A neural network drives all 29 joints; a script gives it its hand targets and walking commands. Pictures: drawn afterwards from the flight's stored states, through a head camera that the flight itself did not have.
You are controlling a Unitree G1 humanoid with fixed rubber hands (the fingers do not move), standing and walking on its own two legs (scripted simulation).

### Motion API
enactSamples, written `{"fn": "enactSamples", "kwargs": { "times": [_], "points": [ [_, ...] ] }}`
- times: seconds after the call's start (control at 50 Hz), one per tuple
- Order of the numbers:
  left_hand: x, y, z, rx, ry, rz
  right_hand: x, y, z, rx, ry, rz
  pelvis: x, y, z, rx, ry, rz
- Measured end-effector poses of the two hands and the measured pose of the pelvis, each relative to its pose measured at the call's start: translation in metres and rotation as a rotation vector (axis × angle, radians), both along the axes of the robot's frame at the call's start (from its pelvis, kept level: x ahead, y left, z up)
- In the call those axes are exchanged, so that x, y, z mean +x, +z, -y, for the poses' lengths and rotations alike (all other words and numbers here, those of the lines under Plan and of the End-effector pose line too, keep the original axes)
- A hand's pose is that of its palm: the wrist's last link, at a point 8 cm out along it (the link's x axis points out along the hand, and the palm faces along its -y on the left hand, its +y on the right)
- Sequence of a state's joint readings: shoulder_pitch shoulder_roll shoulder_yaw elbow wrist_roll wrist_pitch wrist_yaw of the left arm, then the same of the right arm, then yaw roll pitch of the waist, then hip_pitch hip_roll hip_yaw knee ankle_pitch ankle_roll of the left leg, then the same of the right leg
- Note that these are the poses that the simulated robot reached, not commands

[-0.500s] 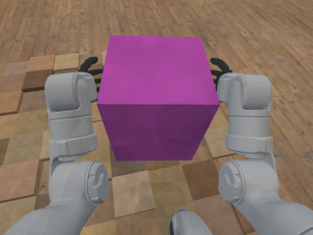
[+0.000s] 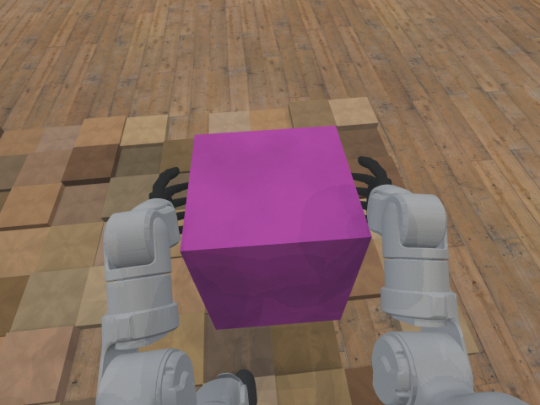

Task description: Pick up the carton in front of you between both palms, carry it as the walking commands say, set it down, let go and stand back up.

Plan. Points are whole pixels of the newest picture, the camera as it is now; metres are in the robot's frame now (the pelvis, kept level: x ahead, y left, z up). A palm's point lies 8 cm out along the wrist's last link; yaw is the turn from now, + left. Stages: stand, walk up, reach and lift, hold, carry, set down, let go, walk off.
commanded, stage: carry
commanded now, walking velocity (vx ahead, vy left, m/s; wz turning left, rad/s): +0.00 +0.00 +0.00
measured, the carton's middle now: (272, 233) +0.35 +0.00 +0.03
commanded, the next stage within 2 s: none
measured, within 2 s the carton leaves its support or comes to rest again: neither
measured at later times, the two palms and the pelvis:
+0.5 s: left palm (196, 137) +0.46 +0.11 +0.14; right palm (397, 136) +0.45 -0.19 +0.13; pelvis +0.11 -0.02 +0.01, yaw -1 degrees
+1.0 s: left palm (198, 199) +0.40 +0.12 +0.06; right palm (389, 198) +0.39 -0.18 +0.06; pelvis +0.11 -0.02 +0.01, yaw -1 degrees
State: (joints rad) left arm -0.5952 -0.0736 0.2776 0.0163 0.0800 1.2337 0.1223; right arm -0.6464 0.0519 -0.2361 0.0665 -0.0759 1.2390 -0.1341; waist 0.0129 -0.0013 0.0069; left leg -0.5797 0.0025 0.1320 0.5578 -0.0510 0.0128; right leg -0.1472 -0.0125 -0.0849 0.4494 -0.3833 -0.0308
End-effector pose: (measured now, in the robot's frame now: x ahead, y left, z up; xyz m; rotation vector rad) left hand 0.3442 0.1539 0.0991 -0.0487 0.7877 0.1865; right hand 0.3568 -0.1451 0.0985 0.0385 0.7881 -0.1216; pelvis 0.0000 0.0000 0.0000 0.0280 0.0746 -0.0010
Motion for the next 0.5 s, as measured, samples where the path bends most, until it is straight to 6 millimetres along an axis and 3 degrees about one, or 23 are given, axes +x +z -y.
{"fn": "enactSamples", "kwargs": {
  "times": [0.1, 0.24, 0.38, 0.5],
  "points": [
    [0.05, -0.008, -0.002, -0.013, -0.048, 0.019, 0.034, -0.005, -0.002, -0.052, -0.011, 0.019, 0.032, 0.005, -0.005, 0.008, -0.009, 0.001],
    [0.098, 0.022, 0.018, 0.011, -0.097, 0.084, 0.069, 0.018, 0.017, -0.056, -0.042, 0.083, 0.054, 0.014, 0.0, 0.002, -0.011, -0.012],
    [0.114, 0.047, 0.036, 0.044, -0.085, 0.091, 0.092, 0.038, 0.035, -0.019, -0.034, 0.093, 0.086, 0.009, 0.014, 0.018, -0.011, 0.016],
    [0.114, 0.039, 0.04, 0.049, -0.09, 0.035, 0.095, 0.035, 0.04, -0.04, -0.019, 0.036, 0.106, 0.01, 0.021, 0.019, -0.014, 0.023]
  ]
}}
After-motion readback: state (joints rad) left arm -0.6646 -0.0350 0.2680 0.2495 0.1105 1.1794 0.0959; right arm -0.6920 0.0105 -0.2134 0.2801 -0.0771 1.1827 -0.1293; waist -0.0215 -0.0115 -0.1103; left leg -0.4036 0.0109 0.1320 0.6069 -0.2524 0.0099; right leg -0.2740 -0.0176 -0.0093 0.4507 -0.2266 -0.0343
